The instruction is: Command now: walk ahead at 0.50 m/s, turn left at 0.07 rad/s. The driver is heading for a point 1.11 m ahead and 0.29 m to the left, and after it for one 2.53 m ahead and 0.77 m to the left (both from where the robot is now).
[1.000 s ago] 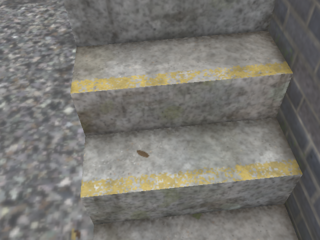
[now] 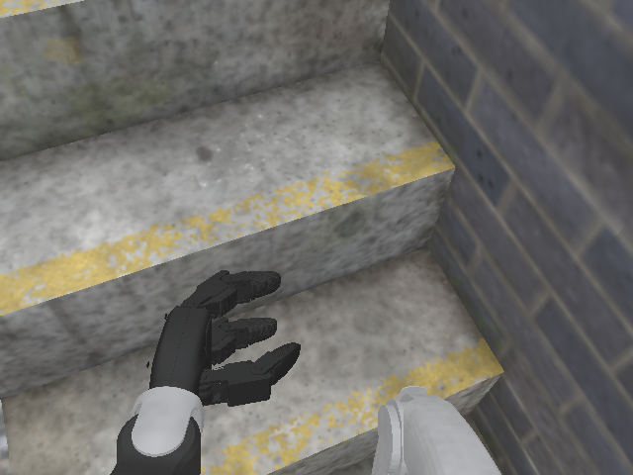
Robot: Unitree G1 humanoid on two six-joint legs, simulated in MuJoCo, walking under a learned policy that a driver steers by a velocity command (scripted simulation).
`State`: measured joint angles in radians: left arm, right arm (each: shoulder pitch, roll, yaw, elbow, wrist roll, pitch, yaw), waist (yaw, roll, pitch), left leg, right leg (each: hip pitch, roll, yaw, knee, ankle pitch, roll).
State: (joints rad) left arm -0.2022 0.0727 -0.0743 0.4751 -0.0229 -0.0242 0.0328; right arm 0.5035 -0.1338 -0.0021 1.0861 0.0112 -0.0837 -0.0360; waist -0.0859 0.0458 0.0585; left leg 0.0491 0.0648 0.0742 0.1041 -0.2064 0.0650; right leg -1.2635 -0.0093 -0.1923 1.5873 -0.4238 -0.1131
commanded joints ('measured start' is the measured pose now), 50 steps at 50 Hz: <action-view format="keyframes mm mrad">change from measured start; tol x64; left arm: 1 77 17 -25 -173 31 157 -114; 12 470 56 49 608 37 -80 44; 50 260 163 39 137 -14 32 -151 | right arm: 1 207 -342 -30 80 -122 -16 219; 25 -810 99 71 -612 -14 138 79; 50 93 -245 28 -176 -174 -25 139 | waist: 1 363 328 -392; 50 69 122 -72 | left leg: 1 -331 366 -216 133 2393 355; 2 -199 302 -170 468 2293 303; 4 -570 -160 -354 1322 137 72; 16 -1460 -174 -230 2445 28 66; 28 -775 -108 184 1314 -418 151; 32 -37 187 -991 250 -834 169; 50 -342 138 -278 158 68 23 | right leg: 1 883 206 114 -331 -62 -5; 4 1706 -355 1357 -1249 303 -33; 9 689 -156 428 -1011 -80 24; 25 1330 -270 15 -1597 380 -39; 29 1284 -363 -48 -1004 1980 -103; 32 547 51 190 167 305 73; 50 -490 75 264 820 558 -4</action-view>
